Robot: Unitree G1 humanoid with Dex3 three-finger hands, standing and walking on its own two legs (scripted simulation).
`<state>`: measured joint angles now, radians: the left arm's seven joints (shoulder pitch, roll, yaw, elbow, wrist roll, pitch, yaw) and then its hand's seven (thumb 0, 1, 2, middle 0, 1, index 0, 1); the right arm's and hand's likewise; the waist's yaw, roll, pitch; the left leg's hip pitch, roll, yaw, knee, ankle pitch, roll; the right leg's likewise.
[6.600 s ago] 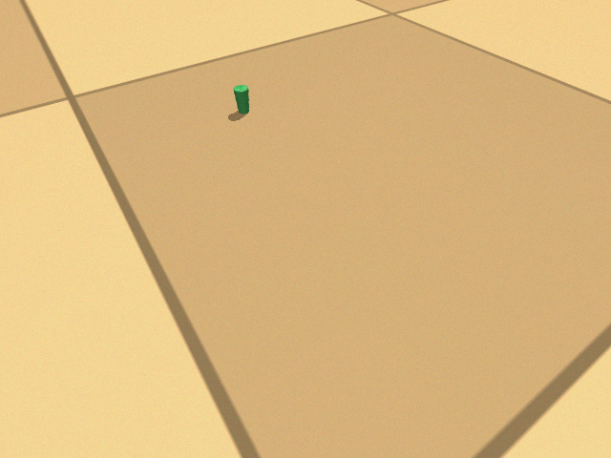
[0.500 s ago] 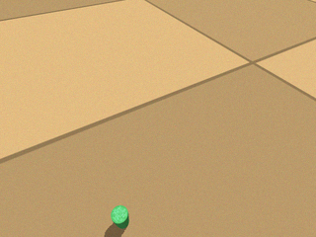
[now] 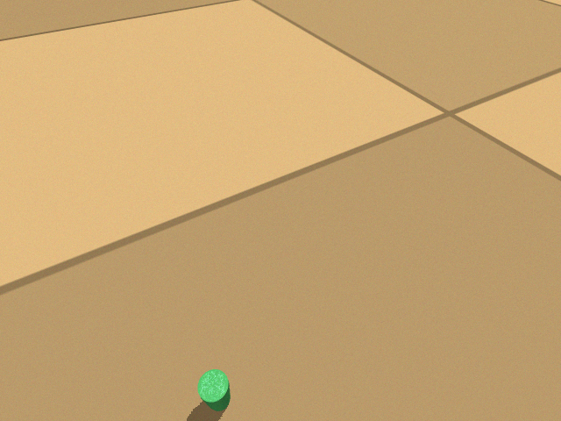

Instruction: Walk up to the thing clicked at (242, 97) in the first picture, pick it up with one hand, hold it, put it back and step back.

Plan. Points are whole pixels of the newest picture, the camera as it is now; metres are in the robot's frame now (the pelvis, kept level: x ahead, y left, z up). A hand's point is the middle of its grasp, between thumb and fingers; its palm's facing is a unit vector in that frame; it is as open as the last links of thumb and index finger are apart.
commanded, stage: stand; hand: left
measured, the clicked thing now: (216, 392) +0.37 +0.20 -0.71
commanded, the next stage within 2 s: go down in 2.00 s
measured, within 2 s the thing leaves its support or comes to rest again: neither
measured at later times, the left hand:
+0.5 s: hand out of the picture +0.10 +0.25 -0.16, palm faces -0.03 -0.94 -0.34, open 7.4 cm
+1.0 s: hand out of the picture +0.10 +0.25 -0.16, palm faces -0.02 -0.94 -0.34, open 7.4 cm
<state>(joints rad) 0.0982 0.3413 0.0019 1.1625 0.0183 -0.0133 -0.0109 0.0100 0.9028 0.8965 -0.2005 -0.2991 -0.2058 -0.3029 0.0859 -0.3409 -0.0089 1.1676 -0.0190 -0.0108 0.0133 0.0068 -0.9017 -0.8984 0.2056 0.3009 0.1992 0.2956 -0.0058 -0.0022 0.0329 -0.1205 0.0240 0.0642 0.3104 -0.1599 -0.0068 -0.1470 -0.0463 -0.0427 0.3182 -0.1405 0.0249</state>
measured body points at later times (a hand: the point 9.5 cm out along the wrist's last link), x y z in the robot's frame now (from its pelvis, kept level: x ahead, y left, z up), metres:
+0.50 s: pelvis +0.02 +0.00 +0.00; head +0.02 +0.00 +0.45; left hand +0.10 +0.30 -0.13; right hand +0.10 -0.30 -0.13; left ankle +0.01 +0.12 -0.75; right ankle +0.02 -0.13 -0.75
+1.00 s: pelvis +0.02 +0.00 +0.00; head +0.03 +0.00 +0.45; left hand +0.10 +0.30 -0.13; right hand +0.11 -0.30 -0.13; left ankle +0.01 +0.12 -0.75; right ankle +0.02 -0.13 -0.75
